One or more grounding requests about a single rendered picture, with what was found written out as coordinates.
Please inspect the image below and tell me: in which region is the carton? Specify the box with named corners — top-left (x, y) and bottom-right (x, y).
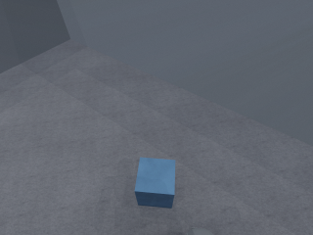
top-left (134, 157), bottom-right (176, 209)

